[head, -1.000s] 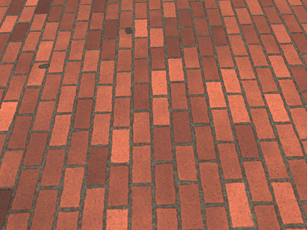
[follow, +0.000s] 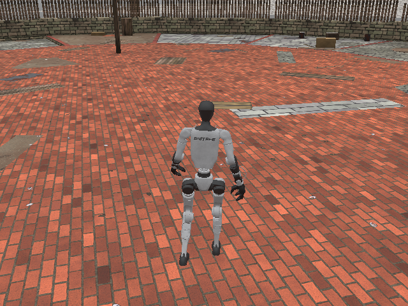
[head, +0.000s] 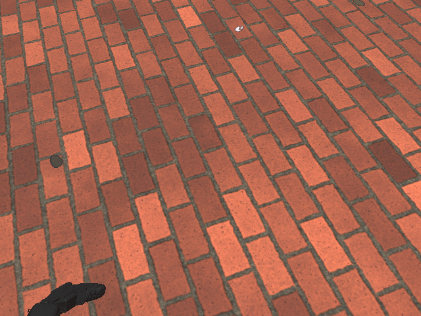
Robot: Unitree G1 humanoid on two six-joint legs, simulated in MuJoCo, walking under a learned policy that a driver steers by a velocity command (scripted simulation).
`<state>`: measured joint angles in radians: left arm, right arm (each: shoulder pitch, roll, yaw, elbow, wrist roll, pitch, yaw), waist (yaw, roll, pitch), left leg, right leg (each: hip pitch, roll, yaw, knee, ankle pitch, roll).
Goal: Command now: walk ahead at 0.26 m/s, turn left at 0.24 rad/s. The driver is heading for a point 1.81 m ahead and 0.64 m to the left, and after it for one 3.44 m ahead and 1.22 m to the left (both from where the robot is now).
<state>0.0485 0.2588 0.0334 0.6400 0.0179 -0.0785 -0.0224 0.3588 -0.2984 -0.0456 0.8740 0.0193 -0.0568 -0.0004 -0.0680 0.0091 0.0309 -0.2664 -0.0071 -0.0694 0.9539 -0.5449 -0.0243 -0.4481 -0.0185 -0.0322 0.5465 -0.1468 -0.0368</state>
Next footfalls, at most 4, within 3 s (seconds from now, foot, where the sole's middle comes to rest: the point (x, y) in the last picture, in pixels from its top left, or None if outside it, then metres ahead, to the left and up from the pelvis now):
0.42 left None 0.14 0.14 -0.77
0.86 right None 0.24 -0.05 -0.77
1.18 left None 0.06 0.14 -0.77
2.26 left None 0.28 0.23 -0.77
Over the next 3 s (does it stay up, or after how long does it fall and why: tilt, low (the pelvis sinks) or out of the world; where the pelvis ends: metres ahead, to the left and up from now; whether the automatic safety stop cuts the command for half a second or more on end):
stays up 0.24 0.08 0.00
